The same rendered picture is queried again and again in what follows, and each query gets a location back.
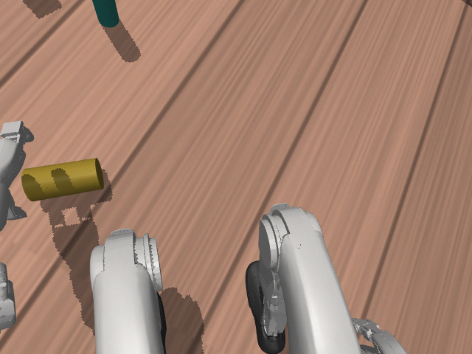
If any right robot foot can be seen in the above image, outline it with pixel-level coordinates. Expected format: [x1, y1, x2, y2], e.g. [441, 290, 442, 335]
[246, 260, 285, 354]

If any right robot hand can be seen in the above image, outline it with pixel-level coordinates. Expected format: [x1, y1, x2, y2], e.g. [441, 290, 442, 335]
[351, 318, 408, 354]

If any left robot hand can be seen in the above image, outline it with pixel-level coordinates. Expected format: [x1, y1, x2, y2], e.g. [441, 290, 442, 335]
[0, 121, 34, 221]

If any left robot arm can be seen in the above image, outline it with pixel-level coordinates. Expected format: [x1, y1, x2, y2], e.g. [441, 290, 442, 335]
[0, 183, 16, 332]

